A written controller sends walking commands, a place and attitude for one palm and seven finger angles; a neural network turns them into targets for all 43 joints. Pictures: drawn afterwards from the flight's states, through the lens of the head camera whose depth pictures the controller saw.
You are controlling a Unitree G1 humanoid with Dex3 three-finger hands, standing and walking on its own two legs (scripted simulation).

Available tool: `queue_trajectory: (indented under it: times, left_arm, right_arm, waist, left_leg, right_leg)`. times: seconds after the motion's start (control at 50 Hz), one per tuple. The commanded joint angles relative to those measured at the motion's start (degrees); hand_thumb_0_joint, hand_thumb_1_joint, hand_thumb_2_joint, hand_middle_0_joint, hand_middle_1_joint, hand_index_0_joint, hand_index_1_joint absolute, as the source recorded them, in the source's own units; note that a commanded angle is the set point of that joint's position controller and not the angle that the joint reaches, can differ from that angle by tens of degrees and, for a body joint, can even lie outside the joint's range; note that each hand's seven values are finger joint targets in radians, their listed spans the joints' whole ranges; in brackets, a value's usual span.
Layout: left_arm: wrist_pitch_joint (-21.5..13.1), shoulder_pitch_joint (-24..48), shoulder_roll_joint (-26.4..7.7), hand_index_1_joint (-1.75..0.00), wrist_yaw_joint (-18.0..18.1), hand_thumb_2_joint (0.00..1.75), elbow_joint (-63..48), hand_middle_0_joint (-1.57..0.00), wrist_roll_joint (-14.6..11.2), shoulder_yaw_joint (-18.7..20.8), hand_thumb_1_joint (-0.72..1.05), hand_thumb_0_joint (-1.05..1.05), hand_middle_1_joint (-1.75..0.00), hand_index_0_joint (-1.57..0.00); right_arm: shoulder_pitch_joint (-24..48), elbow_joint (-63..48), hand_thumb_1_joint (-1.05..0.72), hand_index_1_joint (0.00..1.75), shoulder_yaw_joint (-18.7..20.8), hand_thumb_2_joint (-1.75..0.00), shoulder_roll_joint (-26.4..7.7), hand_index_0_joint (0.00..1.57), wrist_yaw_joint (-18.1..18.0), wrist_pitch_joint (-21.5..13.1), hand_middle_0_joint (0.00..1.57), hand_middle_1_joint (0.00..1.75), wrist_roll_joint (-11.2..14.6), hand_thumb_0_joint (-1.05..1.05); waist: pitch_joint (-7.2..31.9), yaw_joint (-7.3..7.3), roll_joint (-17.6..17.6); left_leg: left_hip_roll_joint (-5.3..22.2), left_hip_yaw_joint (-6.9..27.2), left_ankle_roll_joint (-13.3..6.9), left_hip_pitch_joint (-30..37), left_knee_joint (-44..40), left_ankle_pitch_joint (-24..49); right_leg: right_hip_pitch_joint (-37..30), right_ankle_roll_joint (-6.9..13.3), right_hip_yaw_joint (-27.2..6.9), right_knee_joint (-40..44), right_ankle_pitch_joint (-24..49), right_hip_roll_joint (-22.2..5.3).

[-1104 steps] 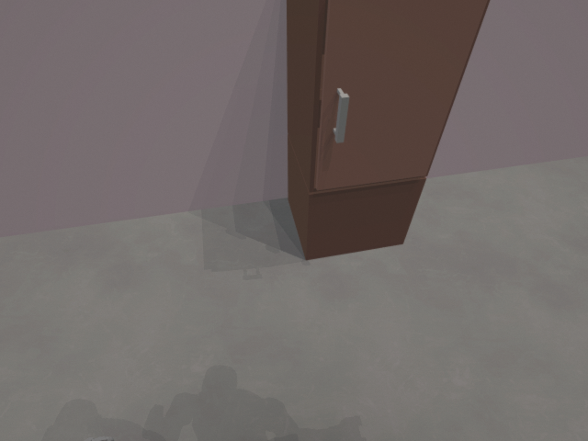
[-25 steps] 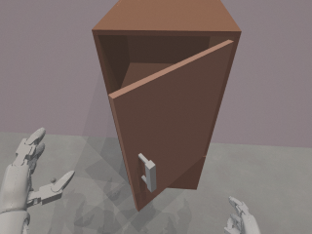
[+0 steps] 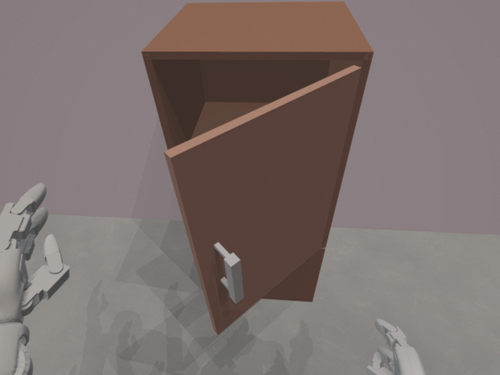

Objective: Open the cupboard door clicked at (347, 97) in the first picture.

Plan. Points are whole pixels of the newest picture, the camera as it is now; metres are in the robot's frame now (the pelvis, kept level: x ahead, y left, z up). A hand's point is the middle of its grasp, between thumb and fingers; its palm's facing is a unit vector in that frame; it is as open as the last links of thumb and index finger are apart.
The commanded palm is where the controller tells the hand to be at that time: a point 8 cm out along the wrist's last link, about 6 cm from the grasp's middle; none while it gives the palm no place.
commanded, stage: draw the hand back to the body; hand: left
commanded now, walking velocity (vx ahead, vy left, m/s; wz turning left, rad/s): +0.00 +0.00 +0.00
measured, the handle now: (228, 273) +0.32 +0.09 -0.05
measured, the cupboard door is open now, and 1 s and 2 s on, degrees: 45 45 45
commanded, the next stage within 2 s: step back with the hand held close in 0.06 s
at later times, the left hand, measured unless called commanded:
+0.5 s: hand (59, 279) +0.18 +0.26 +0.15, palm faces +0.35 -0.79 -0.51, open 7.4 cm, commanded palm +0.12 +0.31 +0.17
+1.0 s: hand out of the picture +0.10 +0.29 +0.16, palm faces +0.47 -0.74 -0.49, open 7.4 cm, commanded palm +0.03 +0.33 +0.17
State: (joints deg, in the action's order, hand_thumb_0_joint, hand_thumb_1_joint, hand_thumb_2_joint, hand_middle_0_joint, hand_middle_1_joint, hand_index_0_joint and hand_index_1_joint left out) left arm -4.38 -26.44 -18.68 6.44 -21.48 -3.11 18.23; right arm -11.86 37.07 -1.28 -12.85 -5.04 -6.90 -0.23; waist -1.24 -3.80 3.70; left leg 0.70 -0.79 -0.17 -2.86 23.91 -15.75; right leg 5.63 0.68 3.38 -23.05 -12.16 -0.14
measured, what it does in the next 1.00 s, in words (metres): shifts its weight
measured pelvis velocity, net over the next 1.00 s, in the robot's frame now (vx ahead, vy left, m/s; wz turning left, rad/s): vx -0.09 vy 0.02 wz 0.05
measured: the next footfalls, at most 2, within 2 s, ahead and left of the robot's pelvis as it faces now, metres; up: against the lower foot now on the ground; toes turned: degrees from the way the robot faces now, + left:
right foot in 1.52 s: -0.25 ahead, -0.11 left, +0.00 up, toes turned -1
left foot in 1.66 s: -0.06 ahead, +0.09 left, +0.00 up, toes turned -1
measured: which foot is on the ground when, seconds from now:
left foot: down 0.00-1.00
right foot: down 0.00-1.00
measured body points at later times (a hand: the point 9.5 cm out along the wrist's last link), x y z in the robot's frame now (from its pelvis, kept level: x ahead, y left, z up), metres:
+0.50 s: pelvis -0.03 +0.01 +0.00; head -0.01 +0.00 +0.45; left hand +0.15 +0.30 +0.17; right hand +0.15 -0.24 -0.09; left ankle -0.02 +0.12 -0.74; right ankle +0.01 -0.11 -0.74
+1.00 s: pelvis -0.09 +0.02 -0.02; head -0.08 +0.04 +0.43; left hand +0.07 +0.33 +0.18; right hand +0.08 -0.22 -0.10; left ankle -0.02 +0.12 -0.74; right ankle +0.01 -0.10 -0.74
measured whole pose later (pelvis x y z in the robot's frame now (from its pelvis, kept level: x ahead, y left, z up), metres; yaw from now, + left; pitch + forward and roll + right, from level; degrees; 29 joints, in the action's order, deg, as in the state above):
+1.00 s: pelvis -0.09 +0.02 -0.02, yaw +3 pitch -2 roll -1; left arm -12.9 -29.5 -23.8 8.5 -30.2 0.5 25.9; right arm -13.9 32.4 -0.5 -11.9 -4.6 -4.9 -0.1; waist -3.2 0.5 -1.4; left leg -1.4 0.0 -2.5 -22.7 37.8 -13.9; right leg 22.9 -0.9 -1.3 -34.1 -9.3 0.9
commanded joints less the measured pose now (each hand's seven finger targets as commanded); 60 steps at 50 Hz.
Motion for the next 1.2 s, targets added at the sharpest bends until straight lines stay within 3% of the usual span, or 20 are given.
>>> queue_trajectory:
  times: [0.0,0.12,0.16,0.18,0.2,0.22,0.26,0.3,0.38,0.46,0.56,0.7,0.8,0.9,0.98,1.02,1.06,1.08,1.14,1.18]
  left_arm:
    - [-4.24,6.38,-11.41,-0.3,1.27,0.9,-11.67,-0.2,0.29,7.85,0.9,0.0,-0.3,-0.2]
    - [-4.39,6.02,-10.09,-0.3,0.83,0.9,-9.72,-0.2,0.01,6.77,0.9,0.0,-0.3,-0.2]
    - [-5.35,11.07,-12.31,-0.3,1.11,0.9,-14.25,-0.2,0.19,7.87,0.9,0.0,-0.3,-0.2]
    - [-7.22,13.75,-17.83,-0.3,1.57,0.9,-14.97,-0.2,0.82,14.13,0.9,0.0,-0.3,-0.2]
    - [-7.8,12.95,-17.34,-0.3,1.42,0.9,-13.04,-0.2,1.31,13.77,0.9,0.0,-0.3,-0.2]
    - [-7.62,5.6,-13.62,-0.3,1.05,0.9,-9.47,-0.2,1.17,11.28,0.9,0.0,-0.3,-0.2]
    - [-7.83,0.8,-11.42,-0.3,0.7,0.9,-10.24,-0.2,1.01,9.27,0.9,0.0,-0.3,-0.2]
    - [-8.2,-1.51,-12.22,-0.3,1.03,0.9,-11.86,-0.2,0.9,10.2,0.9,0.0,-0.3,-0.2]
    - [-8.11,-3.36,-14.36,-0.3,1.7,0.9,-14.23,-0.2,0.61,12.37,0.9,0.0,-0.3,-0.2]
    - [-8.06,-4.08,-15.19,-0.3,2.26,0.9,-16.16,-0.2,0.64,12.98,0.9,0.0,-0.3,-0.2]
    - [-8.37,-4.45,-14.98,-0.3,2.72,0.9,-17.27,-0.2,1.02,12.95,0.9,0.0,-0.3,-0.2]
    - [-9.83,-2.33,-14.78,-0.3,3.03,0.9,-17.56,-0.2,2.53,13.95,0.9,0.0,-0.3,-0.2]
    - [-10.84,0.27,-14.88,-0.3,3.26,0.9,-19.72,-0.2,3.12,13.88,0.9,0.0,-0.3,-0.2]
    - [-11.87,-0.13,-15.13,-0.3,3.5,0.9,-21.45,-0.2,3.5,15.05,0.9,0.0,-0.3,-0.2]
    - [-12.6,-0.5,-14.95,-0.3,3.08,0.9,-20.61,-0.2,3.82,16.14,0.9,0.0,-0.3,-0.2]
    - [-12.58,1.38,-14.87,-0.3,2.83,0.9,-20.11,-0.2,3.51,15.49,0.9,0.0,-0.3,-0.2]
    - [-12.3,2.03,-15.14,-0.3,2.84,0.9,-19.82,-0.2,2.75,14.42,0.9,0.0,-0.3,-0.2]
    - [-12.23,2.84,-15.91,-0.3,3.1,0.9,-20.43,-0.2,2.2,14.21,0.9,0.0,-0.3,-0.2]
    - [-12.23,-0.07,-16.68,-0.3,3.86,0.9,-20.03,-0.2,1.45,14.57,0.9,0.0,-0.3,-0.2]
    - [-12.74,-1.7,-17.2,-0.3,3.81,0.9,-21.71,-0.2,1.23,15.81,0.9,0.0,-0.3,-0.2]
  right_arm:
    - [8.69,-9.38,-0.9,0.3,1.86,-0.9,-5.63,0.2,-0.44,-4.17,0.2,0.3,-0.02,0.0]
    - [8.99,-8.92,-0.9,0.3,2.18,-0.9,-5.51,0.2,-0.38,-4.35,0.2,0.3,0.14,0.0]
    - [9.48,-8.98,-0.9,0.3,2.2,-0.9,-5.5,0.2,-0.43,-4.81,0.2,0.3,0.07,0.0]
    - [7.81,-10.94,-0.9,0.3,2.11,-0.9,-6.93,0.2,-0.29,-3.37,0.2,0.3,0.51,0.0]
    - [7.49,-10.24,-0.9,0.3,2.13,-0.9,-6.26,0.2,-0.24,-2.41,0.2,0.3,0.4,0.0]
    - [7.7,-10.0,-0.9,0.3,2.47,-0.9,-6.41,0.2,-0.18,-1.74,0.2,0.3,-0.01,0.0]
    - [7.49,-10.59,-0.9,0.3,2.99,-0.9,-7.22,0.2,0.27,-0.61,0.2,0.3,-0.14,0.0]
    - [7.64,-11.04,-0.9,0.3,3.31,-0.9,-7.43,0.2,0.11,0.2,0.2,0.3,-0.15,0.0]
    - [7.42,-12.43,-0.9,0.3,4.07,-0.9,-7.22,0.2,-0.24,1.92,0.2,0.3,0.3,0.0]
    - [7.54,-13.41,-0.9,0.3,4.35,-0.9,-7.16,0.2,-0.55,2.71,0.2,0.3,0.61,0.0]
    - [7.44,-14.05,-0.9,0.3,4.27,-0.9,-7.35,0.2,-0.56,2.75,0.2,0.3,0.55,0.0]
    - [6.79,-14.97,-0.9,0.3,4.32,-0.9,-8.26,0.2,-0.35,1.53,0.2,0.3,0.41,0.0]
    - [5.36,-14.74,-0.9,0.3,4.27,-0.9,-8.5,0.2,-0.17,0.17,0.2,0.3,0.09,0.0]
    - [5.03,-14.49,-0.9,0.3,4.21,-0.9,-8.39,0.2,-0.17,-1.42,0.2,0.3,0.24,0.0]
    - [5.03,-14.13,-0.9,0.3,4.39,-0.9,-8.2,0.2,0.14,-2.08,0.2,0.3,-0.1,0.0]
    - [4.35,-13.39,-0.9,0.3,4.58,-0.9,-7.91,0.2,0.23,-2.15,0.2,0.3,-0.16,0.0]
    - [3.78,-12.47,-0.9,0.3,4.74,-0.9,-7.52,0.2,0.82,-1.89,0.2,0.3,-0.11,0.0]
    - [3.55,-11.79,-0.9,0.3,4.54,-0.9,-6.88,0.2,1.2,-1.49,0.2,0.3,-0.08,0.0]
    - [4.16,-10.32,-0.9,0.3,4.61,-0.9,-6.39,0.2,1.23,-0.2,0.2,0.3,0.15,0.0]
    - [5.12,-11.36,-0.9,0.3,4.66,-0.9,-7.29,0.2,0.77,0.29,0.2,0.3,0.28,0.0]
  waist:
    - [2.13,-0.28,0.07]
    - [0.71,-0.04,-1.34]
    - [3.01,-0.08,0.38]
    - [-2.35,2.46,-2.52]
    - [-2.18,2.49,-2.6]
    - [-0.9,2.72,-4.11]
    - [2.54,2.98,-2.48]
    - [6.34,2.92,-0.3]
    - [10.83,3.06,-3.89]
    - [10.57,3.08,-2.74]
    - [7.97,3.0,-0.61]
    - [2.98,3.3,0.33]
    - [2.48,3.89,0.46]
    - [4.46,3.55,5.44]
    - [3.73,3.52,3.89]
    - [2.59,4.03,-2.94]
    - [3.15,4.38,-8.44]
    - [3.49,4.66,-11.02]
    - [6.2,5.01,-11.06]
    - [4.8,4.97,-2.48]
  left_leg:
    - [-0.19,-0.09,-0.88,-4.24,-4.43,10.72]
    - [-0.1,-0.56,-1.22,-3.52,-4.48,9.06]
    - [-0.46,-0.55,-1.3,-2.4,-4.42,8.63]
    - [0.25,0.43,-1.97,-7.69,-2.04,4.42]
    - [-0.1,1.21,-1.95,-8.31,-0.98,3.15]
    - [-0.09,0.85,-1.84,-7.49,-0.08,4.41]
    - [0.35,0.61,-1.56,-6.94,-0.13,7.99]
    - [0.97,0.76,-1.39,-7.11,-1.16,12.4]
    - [1.86,0.83,-1.0,-7.6,-0.79,19.81]
    - [2.22,1.18,-0.87,-10.23,-0.75,19.67]
    - [3.2,2.5,-1.79,-16.69,-2.82,11.65]
    - [4.79,5.71,-4.52,-34.56,-6.62,-16.03]
    - [4.23,6.1,-4.59,-35.36,-3.74,-20.87]
    - [6.81,9.94,-5.75,-40.18,-8.07,-24.39]
    - [7.06,9.06,-6.8,-45.93,-5.59,-24.58]
    - [3.42,5.88,-4.93,-41.79,1.37,-22.24]
    - [-0.46,2.82,-2.4,-30.89,11.02,-17.31]
    - [-1.86,1.62,-1.2,-23.47,15.17,-13.07]
    - [-2.33,1.0,-0.66,-13.35,15.58,-8.64]
    - [1.81,6.99,-2.59,-19.61,3.65,-14.85]
  right_leg:
    - [-2.28,0.27,-1.36,4.67,6.39,-0.08]
    - [-0.73,-0.18,-1.93,6.13,4.05,-0.03]
    - [-1.33,-0.18,-2.3,6.44,3.63,-0.19]
    - [5.11,-0.33,-7.43,9.99,3.78,-2.66]
    - [5.54,0.1,-7.61,10.74,2.44,-4.13]
    - [6.4,0.22,-7.49,10.74,2.71,-4.49]
    - [5.22,0.24,-6.3,8.85,6.78,-4.54]
    - [1.89,0.03,-4.56,5.68,12.87,-4.12]
    - [-1.21,-0.69,-3.64,1.55,21.97,-3.27]
    - [-1.07,-0.69,-3.76,-0.5,22.37,-3.11]
    - [-0.89,-1.1,-4.19,-2.22,15.09,-2.1]
    - [-4.6,-1.35,-6.07,-5.78,1.41,-1.21]
    - [0.09,-0.89,-7.53,-4.76,-6.24,-1.71]
    - [-5.04,-1.61,-5.59,-13.4,-0.94,1.78]
    - [-9.11,-1.42,-8.62,-17.8,7.51,2.45]
    - [-2.36,-0.02,-13.84,-10.89,5.81,-0.95]
    - [9.97,2.64,-20.32,0.37,-3.85,-6.56]
    - [17.39,3.84,-20.86,4.93,-8.6,-9.16]
    - [24.29,3.4,-15.25,6.4,-10.66,-9.45]
    - [21.03,0.59,-10.4,-0.77,-12.68,-3.79]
